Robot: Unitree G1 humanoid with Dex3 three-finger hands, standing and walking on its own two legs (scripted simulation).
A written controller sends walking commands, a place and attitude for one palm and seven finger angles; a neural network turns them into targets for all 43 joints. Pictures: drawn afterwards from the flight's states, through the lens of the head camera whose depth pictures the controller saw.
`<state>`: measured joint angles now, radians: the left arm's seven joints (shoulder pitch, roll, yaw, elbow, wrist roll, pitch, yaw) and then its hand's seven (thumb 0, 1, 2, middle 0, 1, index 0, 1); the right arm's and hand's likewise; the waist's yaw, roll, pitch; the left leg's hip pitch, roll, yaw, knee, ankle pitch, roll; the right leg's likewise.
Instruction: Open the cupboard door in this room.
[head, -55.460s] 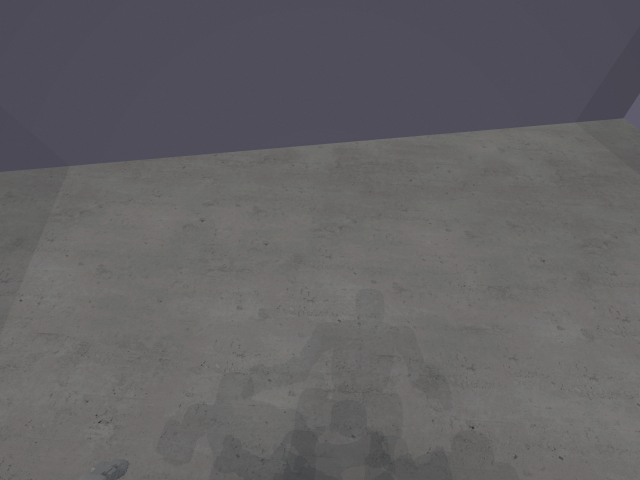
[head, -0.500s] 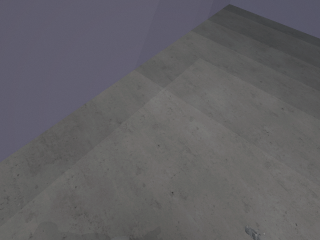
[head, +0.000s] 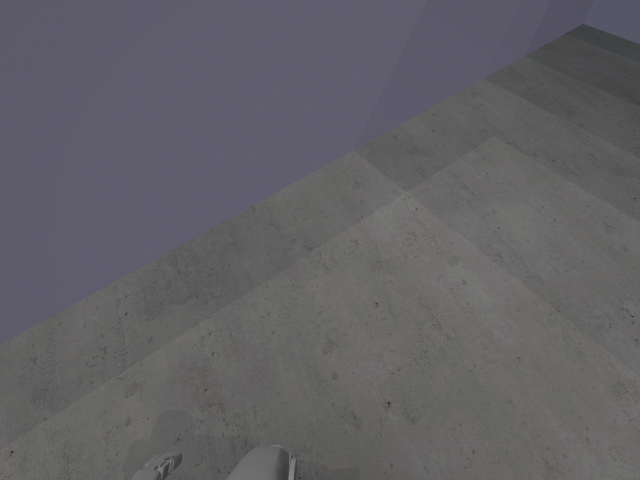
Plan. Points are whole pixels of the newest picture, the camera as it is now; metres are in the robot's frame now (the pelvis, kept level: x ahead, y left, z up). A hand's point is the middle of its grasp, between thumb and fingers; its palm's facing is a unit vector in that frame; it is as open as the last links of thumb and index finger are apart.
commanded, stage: turn to face it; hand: left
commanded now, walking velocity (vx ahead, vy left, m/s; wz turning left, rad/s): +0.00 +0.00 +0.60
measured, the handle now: out of the picture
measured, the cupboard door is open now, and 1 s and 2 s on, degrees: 48 48 48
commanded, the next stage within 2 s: none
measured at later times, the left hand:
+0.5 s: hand out of the picture +0.03 +0.26 -0.17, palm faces +0.33 -0.91 -0.25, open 7.4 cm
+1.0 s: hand out of the picture -0.02 +0.18 -0.16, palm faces +0.60 -0.76 -0.24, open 7.4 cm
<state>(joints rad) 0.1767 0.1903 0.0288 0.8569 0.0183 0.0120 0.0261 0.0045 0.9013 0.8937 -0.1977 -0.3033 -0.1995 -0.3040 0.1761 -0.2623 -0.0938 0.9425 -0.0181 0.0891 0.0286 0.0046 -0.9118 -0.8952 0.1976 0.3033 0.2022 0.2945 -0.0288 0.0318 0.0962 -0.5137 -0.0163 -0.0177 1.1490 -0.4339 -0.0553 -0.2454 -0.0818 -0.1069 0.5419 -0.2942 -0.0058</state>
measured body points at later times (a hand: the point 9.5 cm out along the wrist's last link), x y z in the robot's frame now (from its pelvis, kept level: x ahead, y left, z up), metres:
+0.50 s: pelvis +0.01 +0.02 +0.00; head +0.06 +0.06 +0.45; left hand +0.02 +0.31 -0.15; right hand +0.17 -0.19 -0.13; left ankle -0.02 +0.13 -0.74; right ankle +0.04 -0.14 -0.67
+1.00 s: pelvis +0.04 -0.01 +0.00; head +0.08 +0.02 +0.45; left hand -0.06 +0.22 -0.14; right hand +0.27 -0.17 -0.14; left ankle -0.04 +0.10 -0.70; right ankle +0.07 -0.12 -0.74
